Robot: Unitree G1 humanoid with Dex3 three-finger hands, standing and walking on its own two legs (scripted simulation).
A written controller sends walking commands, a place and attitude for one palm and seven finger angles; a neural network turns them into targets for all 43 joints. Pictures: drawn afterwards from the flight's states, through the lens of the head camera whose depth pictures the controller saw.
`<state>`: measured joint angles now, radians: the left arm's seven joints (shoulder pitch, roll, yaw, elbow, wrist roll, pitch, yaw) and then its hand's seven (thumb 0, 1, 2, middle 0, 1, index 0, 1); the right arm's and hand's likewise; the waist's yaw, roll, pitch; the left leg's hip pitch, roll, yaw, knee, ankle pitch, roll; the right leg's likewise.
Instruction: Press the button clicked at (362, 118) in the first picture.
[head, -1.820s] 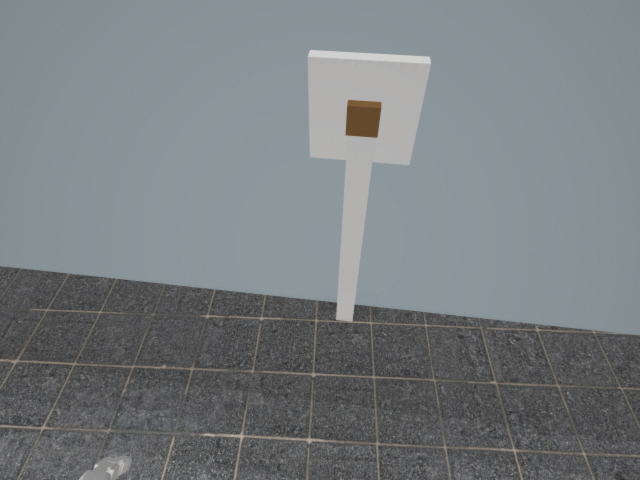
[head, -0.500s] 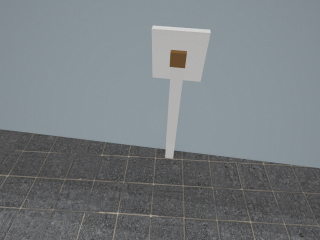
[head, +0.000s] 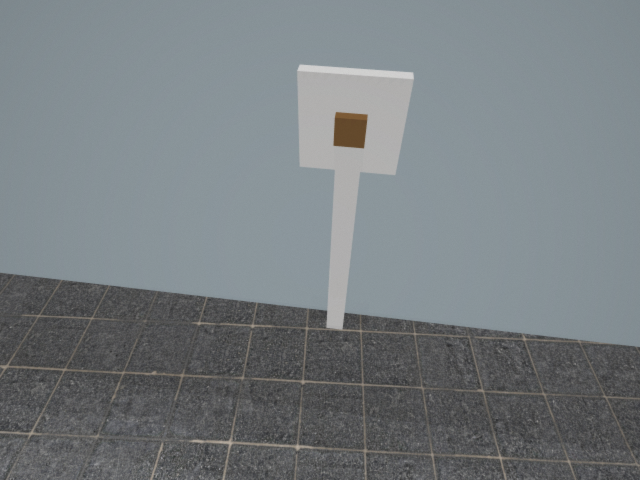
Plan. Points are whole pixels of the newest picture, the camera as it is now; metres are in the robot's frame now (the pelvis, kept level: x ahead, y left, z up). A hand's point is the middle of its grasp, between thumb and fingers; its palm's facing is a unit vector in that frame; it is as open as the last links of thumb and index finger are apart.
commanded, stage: take the last steps up to it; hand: left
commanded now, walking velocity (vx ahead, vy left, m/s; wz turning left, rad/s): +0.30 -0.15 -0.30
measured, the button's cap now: (350, 129) +0.75 -0.01 +0.06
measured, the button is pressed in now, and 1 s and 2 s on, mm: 0 0 0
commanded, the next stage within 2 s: come to a stop and stand still in 0.60 s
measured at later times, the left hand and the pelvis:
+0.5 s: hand out of the picture +0.07 +0.05 -0.17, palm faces -0.02 -0.99 -0.15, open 7.4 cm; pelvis +0.12 -0.10 +0.00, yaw -5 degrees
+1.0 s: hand (291, 403) +0.29 +0.07 -0.19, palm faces -0.02 -0.98 -0.18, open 7.4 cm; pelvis +0.25 -0.11 -0.01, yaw -7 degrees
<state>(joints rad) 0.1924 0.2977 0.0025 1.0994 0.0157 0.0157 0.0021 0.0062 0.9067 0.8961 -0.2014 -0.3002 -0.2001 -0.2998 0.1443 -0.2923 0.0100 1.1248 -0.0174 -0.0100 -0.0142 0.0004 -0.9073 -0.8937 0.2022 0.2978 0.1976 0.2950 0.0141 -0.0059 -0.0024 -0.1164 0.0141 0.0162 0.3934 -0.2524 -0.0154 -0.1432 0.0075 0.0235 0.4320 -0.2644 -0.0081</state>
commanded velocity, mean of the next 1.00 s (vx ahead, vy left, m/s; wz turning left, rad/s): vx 0.05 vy -0.09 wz -0.06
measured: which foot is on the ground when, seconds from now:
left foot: down 0.00-0.22, up 0.24-0.76, down 0.78-1.00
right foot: down 0.00-0.02, up 0.04-0.20, down 0.22-0.80, up 0.82-1.00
